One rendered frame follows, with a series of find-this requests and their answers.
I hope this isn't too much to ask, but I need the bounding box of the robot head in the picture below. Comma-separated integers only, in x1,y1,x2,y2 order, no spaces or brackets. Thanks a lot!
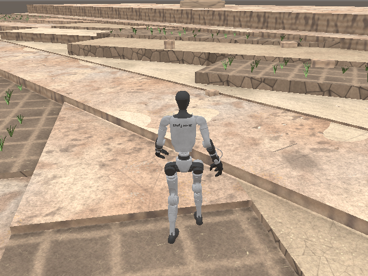
173,91,192,118

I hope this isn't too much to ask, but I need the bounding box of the left robot upper arm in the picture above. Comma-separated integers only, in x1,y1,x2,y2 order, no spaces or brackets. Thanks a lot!
156,116,171,146

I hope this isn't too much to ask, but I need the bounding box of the left robot thigh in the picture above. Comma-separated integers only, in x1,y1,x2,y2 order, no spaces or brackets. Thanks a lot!
164,162,179,206

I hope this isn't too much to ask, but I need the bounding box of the robot left forearm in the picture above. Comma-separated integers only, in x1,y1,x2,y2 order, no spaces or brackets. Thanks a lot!
155,138,163,153

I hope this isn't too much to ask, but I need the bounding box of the right robot upper arm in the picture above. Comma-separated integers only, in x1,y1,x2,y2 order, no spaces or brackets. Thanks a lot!
195,116,211,148

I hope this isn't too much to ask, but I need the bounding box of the right robot hand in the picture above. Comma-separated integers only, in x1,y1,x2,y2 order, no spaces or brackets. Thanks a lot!
210,161,223,177

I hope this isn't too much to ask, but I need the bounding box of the robot right forearm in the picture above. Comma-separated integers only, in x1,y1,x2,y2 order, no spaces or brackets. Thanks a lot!
206,139,220,164

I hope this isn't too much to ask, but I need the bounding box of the left robot hand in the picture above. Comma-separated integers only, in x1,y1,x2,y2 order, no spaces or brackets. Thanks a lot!
155,149,169,159

